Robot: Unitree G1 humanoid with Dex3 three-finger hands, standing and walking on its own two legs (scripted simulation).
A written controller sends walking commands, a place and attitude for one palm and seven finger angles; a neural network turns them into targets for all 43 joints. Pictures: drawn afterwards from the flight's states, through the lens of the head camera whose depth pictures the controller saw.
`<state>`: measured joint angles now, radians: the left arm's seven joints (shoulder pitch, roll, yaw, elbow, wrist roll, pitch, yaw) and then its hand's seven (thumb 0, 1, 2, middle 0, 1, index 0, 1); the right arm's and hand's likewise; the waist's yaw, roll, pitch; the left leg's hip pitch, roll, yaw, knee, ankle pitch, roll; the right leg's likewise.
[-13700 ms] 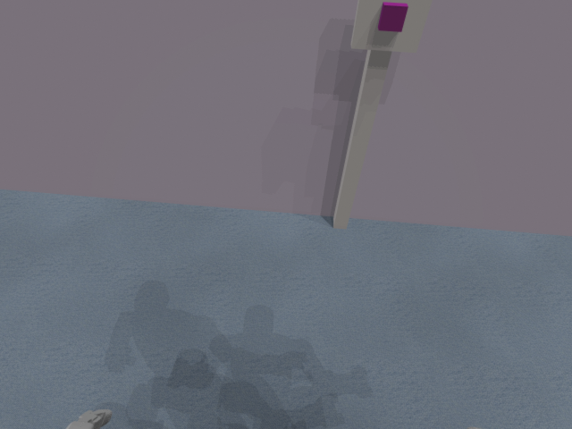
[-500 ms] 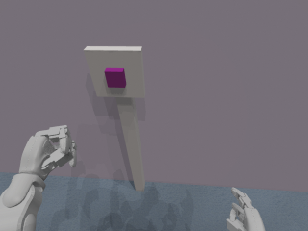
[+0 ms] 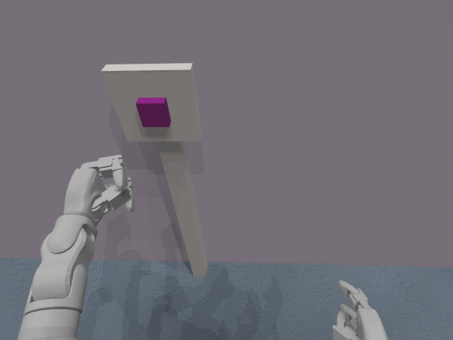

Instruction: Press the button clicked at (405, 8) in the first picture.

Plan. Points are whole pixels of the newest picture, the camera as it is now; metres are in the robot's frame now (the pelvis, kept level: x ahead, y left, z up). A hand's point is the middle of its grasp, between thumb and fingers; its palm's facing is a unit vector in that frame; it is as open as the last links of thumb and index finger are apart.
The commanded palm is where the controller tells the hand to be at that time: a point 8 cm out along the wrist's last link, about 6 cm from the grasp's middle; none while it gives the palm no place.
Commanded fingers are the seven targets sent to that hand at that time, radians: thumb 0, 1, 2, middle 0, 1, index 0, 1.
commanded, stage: aim a knuckle at the button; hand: left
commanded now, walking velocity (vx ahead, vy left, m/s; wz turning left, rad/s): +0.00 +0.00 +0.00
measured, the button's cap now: (154, 111) +0.53 +0.20 +0.15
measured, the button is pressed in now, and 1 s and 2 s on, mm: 0 0 0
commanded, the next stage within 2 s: press the button with the knuckle in 1.44 s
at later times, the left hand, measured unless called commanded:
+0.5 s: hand (156, 164) +0.39 +0.16 +0.13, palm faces +0.05 -1.00 -0.02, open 3.1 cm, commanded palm +0.36 +0.22 +0.13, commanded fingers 0.00 0.90 0.90 -1.30 -1.50 -1.30 -1.50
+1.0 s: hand (165, 150) +0.44 +0.16 +0.12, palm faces +0.06 -1.00 +0.00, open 3.1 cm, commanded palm +0.40 +0.22 +0.12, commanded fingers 0.00 0.90 0.90 -1.30 -1.50 -1.30 -1.50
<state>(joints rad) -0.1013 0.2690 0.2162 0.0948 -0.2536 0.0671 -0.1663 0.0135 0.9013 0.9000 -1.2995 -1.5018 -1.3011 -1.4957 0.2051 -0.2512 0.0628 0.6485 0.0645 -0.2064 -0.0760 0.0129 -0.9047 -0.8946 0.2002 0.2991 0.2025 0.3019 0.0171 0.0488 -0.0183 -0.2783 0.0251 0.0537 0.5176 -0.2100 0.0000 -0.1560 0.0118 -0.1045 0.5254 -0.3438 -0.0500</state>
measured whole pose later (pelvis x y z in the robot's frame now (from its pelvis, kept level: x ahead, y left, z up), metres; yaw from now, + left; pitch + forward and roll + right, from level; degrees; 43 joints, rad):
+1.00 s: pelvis +0.01 +0.01 +0.00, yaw -2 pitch +5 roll +0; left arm -0.57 0.27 0.26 0.73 -0.17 -0.15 -0.08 0.01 0.90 0.90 -1.30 -1.50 -1.30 -1.50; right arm 0.33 -0.27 0.01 0.68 0.06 -0.02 -0.03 0.01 -0.91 -0.89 0.20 0.30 0.20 0.30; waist -0.06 0.03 -0.04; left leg -0.41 0.04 0.08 0.58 -0.25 0.01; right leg -0.30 0.02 -0.07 0.58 -0.36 -0.04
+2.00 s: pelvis +0.00 +0.01 -0.01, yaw -1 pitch +6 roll +0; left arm -0.78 0.30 0.26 0.95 -0.14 -0.20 -0.05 0.01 0.90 0.90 -1.30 -1.50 -1.30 -1.50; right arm 0.33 -0.27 0.01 0.69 0.05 -0.03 -0.03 0.01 -0.91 -0.89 0.20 0.30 0.20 0.30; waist -0.08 0.03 -0.04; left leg -0.49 0.04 0.06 0.63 -0.25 0.01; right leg -0.37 0.02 -0.09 0.63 -0.37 -0.05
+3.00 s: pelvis -0.03 +0.02 -0.02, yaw -1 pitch +11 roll -2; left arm -1.05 0.46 0.32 1.29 -0.09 -0.28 -0.11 -0.02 0.72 0.97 -1.30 -1.50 -1.41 -1.50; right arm 0.43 -0.29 0.04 0.72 0.03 -0.07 -0.03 0.01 -0.91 -0.89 0.20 0.30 0.20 0.30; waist -0.17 0.04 -0.04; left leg -0.69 0.06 0.03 0.73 -0.24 0.02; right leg -0.54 0.03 -0.11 0.70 -0.35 -0.04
